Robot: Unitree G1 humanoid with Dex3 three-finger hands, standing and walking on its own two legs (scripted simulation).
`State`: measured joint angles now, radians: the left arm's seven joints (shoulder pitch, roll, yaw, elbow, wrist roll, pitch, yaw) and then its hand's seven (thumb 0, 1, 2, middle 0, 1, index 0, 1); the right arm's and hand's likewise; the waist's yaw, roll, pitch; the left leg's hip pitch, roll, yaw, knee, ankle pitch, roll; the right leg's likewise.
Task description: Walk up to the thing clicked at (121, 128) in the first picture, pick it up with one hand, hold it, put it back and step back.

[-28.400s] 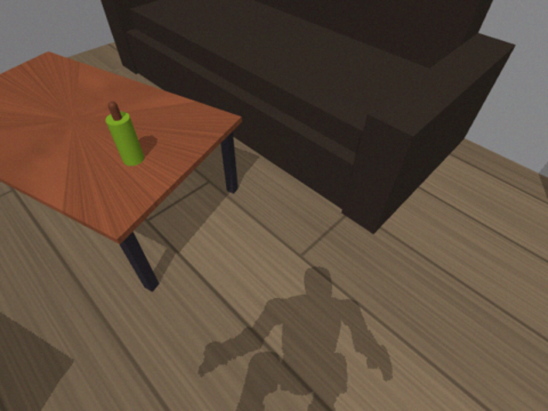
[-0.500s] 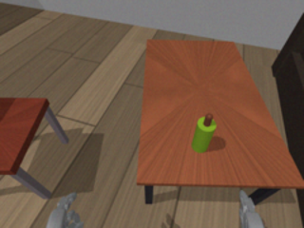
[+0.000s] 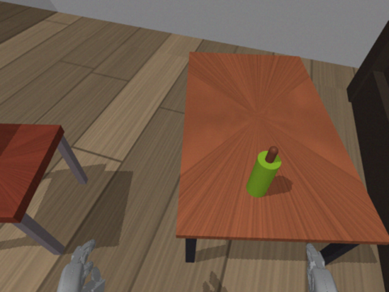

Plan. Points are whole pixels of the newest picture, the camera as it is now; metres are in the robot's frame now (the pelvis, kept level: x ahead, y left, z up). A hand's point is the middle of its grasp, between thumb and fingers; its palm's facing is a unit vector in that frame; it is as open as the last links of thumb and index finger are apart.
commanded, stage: home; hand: right
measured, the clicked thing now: (264, 170) +0.54 -0.22 -0.19
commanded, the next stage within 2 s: stand in 1.28 s
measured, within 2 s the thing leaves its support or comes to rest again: neither
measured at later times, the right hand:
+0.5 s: hand (296, 284) +0.18 -0.19 -0.06, palm faces +0.11 +0.96 -0.26, open 17.5 cm
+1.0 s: hand (297, 286) +0.18 -0.20 -0.06, palm faces +0.11 +0.96 -0.27, open 17.5 cm
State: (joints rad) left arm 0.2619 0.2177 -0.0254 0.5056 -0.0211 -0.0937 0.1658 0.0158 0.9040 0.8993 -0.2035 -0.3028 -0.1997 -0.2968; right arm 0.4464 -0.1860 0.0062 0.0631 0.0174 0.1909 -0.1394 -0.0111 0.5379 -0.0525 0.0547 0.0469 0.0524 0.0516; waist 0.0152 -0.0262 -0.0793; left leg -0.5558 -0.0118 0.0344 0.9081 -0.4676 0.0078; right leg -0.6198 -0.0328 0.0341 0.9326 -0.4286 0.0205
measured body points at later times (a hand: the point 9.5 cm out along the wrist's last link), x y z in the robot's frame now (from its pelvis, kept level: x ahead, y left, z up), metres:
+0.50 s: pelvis +0.01 -0.02 +0.00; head +0.03 -0.02 +0.45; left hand +0.17 +0.22 -0.07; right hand +0.17 -0.24 -0.04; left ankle +0.00 +0.12 -0.69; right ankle +0.03 -0.13 -0.69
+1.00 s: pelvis +0.01 -0.02 +0.00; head +0.03 -0.02 +0.45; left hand +0.17 +0.22 -0.07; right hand +0.17 -0.25 -0.04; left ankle +0.00 +0.12 -0.69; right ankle +0.03 -0.13 -0.69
